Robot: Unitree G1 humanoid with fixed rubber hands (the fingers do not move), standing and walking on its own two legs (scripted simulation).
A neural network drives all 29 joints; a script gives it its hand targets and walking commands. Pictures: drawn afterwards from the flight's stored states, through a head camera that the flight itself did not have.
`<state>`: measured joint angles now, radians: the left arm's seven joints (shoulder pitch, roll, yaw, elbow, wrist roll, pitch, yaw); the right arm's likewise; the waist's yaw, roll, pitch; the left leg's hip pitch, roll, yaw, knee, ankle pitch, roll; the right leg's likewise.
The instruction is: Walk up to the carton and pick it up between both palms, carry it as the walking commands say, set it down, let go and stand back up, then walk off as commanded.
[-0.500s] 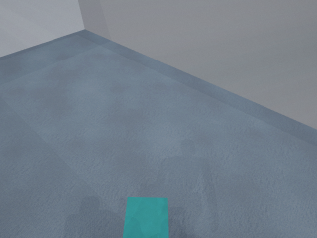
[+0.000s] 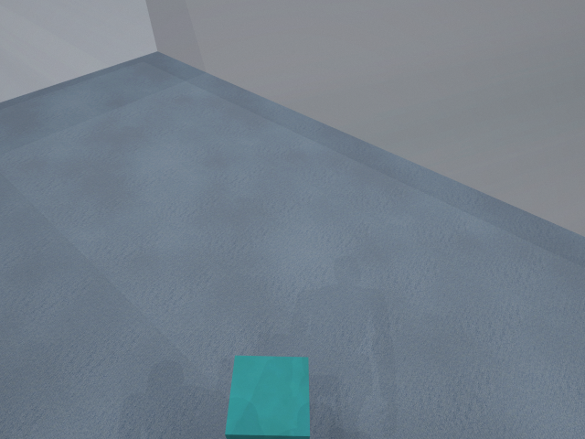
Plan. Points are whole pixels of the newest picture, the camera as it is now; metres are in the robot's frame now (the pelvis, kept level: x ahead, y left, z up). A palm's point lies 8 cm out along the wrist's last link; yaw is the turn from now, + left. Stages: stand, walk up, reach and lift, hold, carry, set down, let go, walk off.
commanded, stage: stand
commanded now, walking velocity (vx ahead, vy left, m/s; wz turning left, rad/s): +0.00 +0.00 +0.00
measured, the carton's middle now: (270, 408) +0.38 +0.04 -0.65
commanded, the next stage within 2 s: walk off in 0.10 s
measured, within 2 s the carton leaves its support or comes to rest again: rests again in 1.26 s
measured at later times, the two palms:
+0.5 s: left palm out of the picture -0.06 +0.23 -0.16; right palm out of the picture -0.04 -0.21 -0.15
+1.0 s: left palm (216, 347) +0.33 +0.12 -0.13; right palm out of the picture +0.09 -0.29 -0.15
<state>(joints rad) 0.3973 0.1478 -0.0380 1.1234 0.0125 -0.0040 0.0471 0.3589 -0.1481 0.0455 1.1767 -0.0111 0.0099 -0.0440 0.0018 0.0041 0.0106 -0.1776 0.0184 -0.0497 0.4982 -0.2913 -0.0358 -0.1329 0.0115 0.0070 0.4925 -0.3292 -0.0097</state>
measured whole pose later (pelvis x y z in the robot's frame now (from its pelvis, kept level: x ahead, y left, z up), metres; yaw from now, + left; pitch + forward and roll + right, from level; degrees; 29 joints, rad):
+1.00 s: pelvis +0.18 -0.08 -0.01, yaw -15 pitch +1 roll +1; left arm 0.16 0.19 0.03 0.95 0.02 -0.06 0.00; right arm 0.34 -0.17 -0.04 1.01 -0.03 -0.05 -0.02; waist -0.03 0.00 0.08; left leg -0.39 0.14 0.09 1.21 -0.43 -0.07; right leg -0.37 -0.01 -0.15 0.56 -0.21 -0.09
